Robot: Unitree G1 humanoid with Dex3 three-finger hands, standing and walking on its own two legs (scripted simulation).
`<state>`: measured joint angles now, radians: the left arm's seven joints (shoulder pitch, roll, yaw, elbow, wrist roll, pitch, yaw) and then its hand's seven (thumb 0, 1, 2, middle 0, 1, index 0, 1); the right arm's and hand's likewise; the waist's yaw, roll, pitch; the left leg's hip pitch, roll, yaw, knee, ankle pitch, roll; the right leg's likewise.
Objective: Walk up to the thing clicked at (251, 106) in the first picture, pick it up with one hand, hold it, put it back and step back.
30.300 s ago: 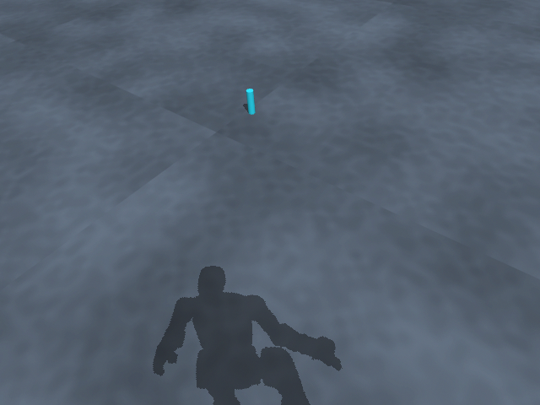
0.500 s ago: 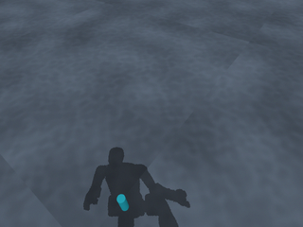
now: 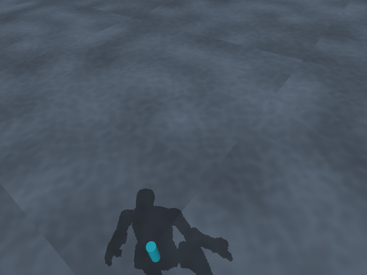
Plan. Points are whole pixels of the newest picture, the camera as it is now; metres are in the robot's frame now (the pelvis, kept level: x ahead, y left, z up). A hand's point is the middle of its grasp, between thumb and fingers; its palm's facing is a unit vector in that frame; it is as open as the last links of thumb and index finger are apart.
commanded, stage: stand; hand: left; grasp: from the side
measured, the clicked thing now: (153, 252) +0.40 +0.21 -0.70
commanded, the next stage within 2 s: step back in 1.28 s
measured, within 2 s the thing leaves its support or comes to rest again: neither
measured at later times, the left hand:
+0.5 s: hand out of the picture +0.06 +0.24 -0.16, palm faces -0.04 -0.94 -0.34, open 7.4 cm
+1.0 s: hand out of the picture +0.09 +0.24 -0.16, palm faces -0.04 -0.94 -0.34, open 7.4 cm
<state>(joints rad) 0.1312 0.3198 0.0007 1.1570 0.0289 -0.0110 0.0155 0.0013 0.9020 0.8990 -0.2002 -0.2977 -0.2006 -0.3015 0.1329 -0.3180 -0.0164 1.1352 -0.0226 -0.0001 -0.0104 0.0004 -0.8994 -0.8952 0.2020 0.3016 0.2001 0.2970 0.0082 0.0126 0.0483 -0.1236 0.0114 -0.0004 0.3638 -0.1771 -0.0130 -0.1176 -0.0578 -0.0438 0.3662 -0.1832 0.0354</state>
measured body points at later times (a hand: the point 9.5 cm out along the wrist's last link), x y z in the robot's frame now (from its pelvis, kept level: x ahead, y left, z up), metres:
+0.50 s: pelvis +0.00 -0.01 +0.00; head +0.01 -0.01 +0.45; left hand +0.07 +0.29 -0.13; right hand +0.06 -0.30 -0.14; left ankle +0.02 +0.13 -0.75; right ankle +0.01 -0.14 -0.75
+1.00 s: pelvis +0.02 -0.01 +0.00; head +0.02 -0.02 +0.45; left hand +0.10 +0.28 -0.13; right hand +0.08 -0.31 -0.14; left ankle +0.02 +0.13 -0.75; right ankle +0.01 -0.14 -0.75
